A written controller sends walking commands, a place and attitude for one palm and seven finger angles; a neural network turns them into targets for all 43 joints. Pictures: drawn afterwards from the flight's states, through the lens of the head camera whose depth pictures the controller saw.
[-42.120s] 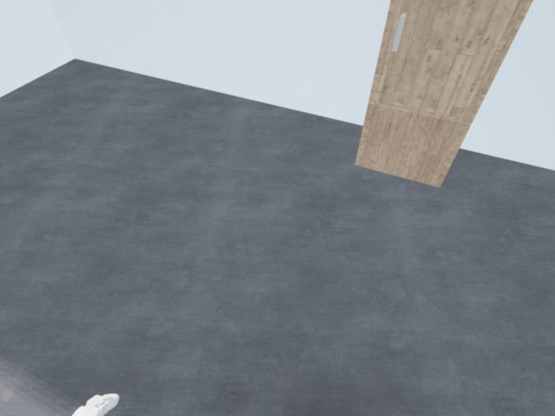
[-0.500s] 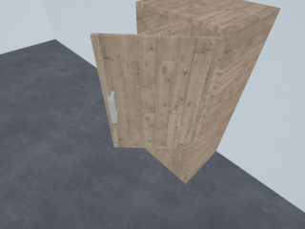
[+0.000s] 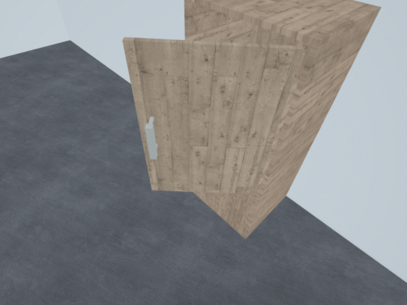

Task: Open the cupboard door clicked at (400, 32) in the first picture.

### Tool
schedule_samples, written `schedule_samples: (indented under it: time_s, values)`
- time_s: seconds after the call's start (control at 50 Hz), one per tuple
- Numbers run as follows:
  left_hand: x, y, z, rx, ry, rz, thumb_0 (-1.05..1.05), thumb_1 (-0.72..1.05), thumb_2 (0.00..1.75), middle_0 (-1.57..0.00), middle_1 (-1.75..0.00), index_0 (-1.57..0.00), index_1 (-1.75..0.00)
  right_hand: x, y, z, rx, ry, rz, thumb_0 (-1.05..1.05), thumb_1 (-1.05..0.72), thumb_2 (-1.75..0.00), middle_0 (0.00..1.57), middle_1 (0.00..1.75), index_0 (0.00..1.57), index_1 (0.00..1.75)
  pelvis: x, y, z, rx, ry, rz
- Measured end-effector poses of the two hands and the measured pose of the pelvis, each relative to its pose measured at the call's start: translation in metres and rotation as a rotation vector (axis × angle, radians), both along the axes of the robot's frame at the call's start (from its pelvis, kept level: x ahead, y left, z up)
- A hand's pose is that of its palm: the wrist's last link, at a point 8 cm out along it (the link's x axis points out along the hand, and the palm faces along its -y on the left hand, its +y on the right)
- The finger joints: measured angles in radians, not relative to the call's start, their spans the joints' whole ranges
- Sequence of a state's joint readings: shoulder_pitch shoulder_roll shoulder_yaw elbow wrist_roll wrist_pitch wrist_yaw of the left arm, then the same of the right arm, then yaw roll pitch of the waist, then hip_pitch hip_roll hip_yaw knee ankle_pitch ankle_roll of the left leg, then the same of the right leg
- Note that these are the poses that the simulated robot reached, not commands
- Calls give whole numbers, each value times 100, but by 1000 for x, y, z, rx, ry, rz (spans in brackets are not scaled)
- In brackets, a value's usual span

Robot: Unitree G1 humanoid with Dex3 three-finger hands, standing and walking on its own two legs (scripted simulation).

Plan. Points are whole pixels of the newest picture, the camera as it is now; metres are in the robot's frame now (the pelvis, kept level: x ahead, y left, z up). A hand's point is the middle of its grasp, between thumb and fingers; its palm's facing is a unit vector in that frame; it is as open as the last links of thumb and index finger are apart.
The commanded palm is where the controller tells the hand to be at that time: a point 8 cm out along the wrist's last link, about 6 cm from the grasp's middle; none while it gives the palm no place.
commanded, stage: look again from close up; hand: left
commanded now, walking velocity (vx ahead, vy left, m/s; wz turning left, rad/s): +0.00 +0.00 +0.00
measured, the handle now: (152, 138) +0.57 +0.19 -0.04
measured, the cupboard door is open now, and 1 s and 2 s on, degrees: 44 44 44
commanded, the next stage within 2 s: raise the hand with hooked fingers in 0.32 s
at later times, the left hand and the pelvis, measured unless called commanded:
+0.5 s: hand out of the picture +0.06 +0.20 -0.15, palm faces +0.17 -0.96 -0.21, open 7.3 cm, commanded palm +0.11 +0.24 -0.07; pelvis +0.01 +0.02 +0.00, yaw -1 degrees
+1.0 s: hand (98, 287) +0.17 +0.22 -0.06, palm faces +0.25 -0.96 -0.10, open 9.5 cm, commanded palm +0.16 +0.26 -0.06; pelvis +0.01 -0.03 -0.11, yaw +4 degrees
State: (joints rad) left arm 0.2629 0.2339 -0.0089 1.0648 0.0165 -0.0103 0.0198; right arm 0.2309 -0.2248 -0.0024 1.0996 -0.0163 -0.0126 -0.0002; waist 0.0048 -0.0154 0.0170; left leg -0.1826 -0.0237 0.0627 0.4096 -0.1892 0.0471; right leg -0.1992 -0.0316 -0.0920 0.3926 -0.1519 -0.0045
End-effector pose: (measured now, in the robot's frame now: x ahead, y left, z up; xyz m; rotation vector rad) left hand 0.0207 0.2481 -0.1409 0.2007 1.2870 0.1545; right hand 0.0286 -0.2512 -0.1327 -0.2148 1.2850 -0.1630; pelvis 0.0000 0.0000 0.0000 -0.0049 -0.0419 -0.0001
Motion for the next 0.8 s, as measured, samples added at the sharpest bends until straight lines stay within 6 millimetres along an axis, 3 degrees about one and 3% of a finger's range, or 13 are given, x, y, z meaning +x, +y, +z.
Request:
schedule_samples:
  time_s: [0.44, 0.48, 0.56, 0.62, 0.66, 0.72, 0.8]
  values:
    - [-24, -21, -11, -70, 95, 24, 1, 91, 90, -20, -30, -20, -30, -11, 41, -7, 49, 60, -39, 1, -92, -90, 20, 30, 20, 30, 9, 15, 0, -4, 4, -11]
    - [-1, -13, 5, -50, -47, 110, 2, 93, 90, -21, -30, -20, -30, -4, 39, -3, 31, -34, -33, 1, -93, -90, 20, 30, 20, 30, 8, 15, -2, 1, -2, -12]
    - [76, 15, 72, 60, -544, 158, 4, 93, 89, -21, -32, -21, -32, 29, 32, 5, 18, -288, -14, 1, -93, -90, 20, 30, 20, 30, 9, 15, -8, 15, 15, 26]
    - [134, 13, 123, 61, -894, 103, 4, 88, 87, -21, -34, -20, -34, 64, 25, 9, 14, -445, 43, 1, -92, -90, 20, 30, 20, 30, 5, 15, -17, 5, 42, 56]
    - [164, 5, 141, 19, -1097, 53, 3, 84, 85, -21, -37, -20, -37, 89, 19, 12, 7, -536, 77, 1, -92, -90, 20, 30, 20, 30, 2, 12, -27, 3, 90, 55]
    - [185, -13, 139, -106, -1310, -36, 2, 77, 83, -21, -40, -20, -40, 124, 9, 19, -11, -650, 127, 1, -91, -90, 20, 30, 20, 30, -1, 4, -47, 10, 159, 35]
    - [170, -28, 88, -215, -1267, -154, 1, 67, 79, -22, -46, -21, -46, 165, -3, 24, -41, -747, 195, 1, -91, -90, 20, 30, 20, 30, 1, -8, -73, 8, 225, 29]
